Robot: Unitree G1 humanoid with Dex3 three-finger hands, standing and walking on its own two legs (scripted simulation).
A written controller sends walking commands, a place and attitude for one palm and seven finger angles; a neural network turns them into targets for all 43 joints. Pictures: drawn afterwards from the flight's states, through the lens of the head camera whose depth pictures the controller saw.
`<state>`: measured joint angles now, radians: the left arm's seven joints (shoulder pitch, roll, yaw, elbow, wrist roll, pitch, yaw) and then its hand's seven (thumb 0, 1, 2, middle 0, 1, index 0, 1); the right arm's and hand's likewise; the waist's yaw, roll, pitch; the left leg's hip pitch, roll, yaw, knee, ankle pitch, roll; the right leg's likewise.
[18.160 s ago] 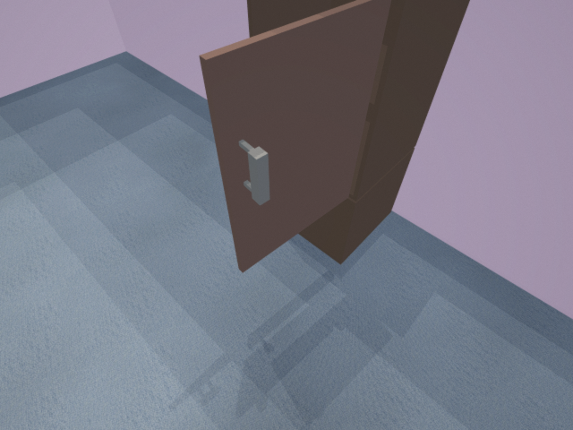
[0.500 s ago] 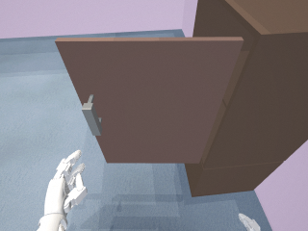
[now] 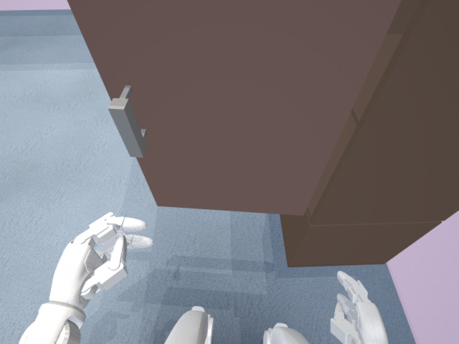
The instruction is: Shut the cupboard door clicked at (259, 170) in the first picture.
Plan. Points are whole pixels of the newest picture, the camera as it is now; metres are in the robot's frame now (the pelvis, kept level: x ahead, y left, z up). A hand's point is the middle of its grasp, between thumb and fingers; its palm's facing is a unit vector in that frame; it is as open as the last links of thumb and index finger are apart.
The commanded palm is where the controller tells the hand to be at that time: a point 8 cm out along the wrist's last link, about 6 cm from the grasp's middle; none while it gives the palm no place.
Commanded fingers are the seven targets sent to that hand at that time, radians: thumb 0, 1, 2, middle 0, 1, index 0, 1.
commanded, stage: raise the hand and make a fist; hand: left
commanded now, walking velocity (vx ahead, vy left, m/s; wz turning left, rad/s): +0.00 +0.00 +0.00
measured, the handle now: (132, 121) +0.46 +0.22 +0.11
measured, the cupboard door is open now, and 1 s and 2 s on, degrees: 84 84 84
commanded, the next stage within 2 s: bring the fist close to the handle in 1.20 s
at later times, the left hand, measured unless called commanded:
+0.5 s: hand (95, 245) +0.24 +0.21 +0.10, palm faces +0.01 -1.00 -0.03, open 3.1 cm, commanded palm +0.21 +0.27 +0.10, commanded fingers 0.00 0.90 0.90 -1.30 -1.50 -1.30 -1.50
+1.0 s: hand (90, 237) +0.24 +0.21 +0.12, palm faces -0.01 -1.00 -0.04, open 3.1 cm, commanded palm +0.21 +0.27 +0.12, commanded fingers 0.00 0.90 0.90 -1.30 -1.50 -1.30 -1.50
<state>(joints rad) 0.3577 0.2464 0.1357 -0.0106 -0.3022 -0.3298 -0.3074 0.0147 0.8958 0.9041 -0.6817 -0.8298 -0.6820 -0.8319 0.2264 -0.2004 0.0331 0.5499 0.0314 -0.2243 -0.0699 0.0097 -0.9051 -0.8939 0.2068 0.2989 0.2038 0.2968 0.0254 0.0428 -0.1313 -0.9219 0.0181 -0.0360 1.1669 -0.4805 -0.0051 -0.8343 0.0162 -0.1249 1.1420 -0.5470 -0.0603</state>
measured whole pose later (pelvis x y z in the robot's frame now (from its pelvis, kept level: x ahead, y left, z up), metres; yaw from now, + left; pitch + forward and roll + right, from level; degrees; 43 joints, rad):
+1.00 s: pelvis +0.01 +0.03 +0.04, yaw +0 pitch +8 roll -2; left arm 0.35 0.25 0.15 -0.06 -0.30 -0.27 -0.24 0.02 0.90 0.90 -1.29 -1.50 -1.29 -1.50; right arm 0.29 -0.26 0.04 0.53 0.04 -0.20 -0.06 0.01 -0.91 -0.89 0.21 0.30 0.20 0.30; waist 0.01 0.04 -0.10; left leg -0.67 -0.01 0.01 0.94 -0.41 0.04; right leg -0.59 0.00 -0.08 0.91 -0.46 -0.02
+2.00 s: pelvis +0.02 +0.02 +0.04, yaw -1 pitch +9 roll -1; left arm 0.00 0.22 0.13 0.22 -0.24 -0.27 -0.17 0.02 0.90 0.90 -1.30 -1.50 -1.30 -1.50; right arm 0.26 -0.26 0.02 0.59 0.04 -0.17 -0.05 0.01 -0.91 -0.89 0.20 0.30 0.20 0.30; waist 0.00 0.04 -0.10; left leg -0.67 -0.01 0.02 0.91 -0.41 0.03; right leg -0.61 0.00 -0.06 0.91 -0.46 -0.02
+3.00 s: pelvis +0.01 +0.02 +0.04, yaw -1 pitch +10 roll -1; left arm -0.32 0.26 0.15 0.58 -0.20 -0.31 -0.16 0.02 0.89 0.90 -1.30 -1.50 -1.30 -1.50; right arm 0.23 -0.26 0.03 0.62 0.05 -0.11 -0.04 0.01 -0.91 -0.89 0.20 0.30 0.20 0.30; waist -0.03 0.03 -0.09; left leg -0.69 -0.01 0.02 0.90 -0.39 0.03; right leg -0.63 0.00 -0.06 0.90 -0.45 -0.03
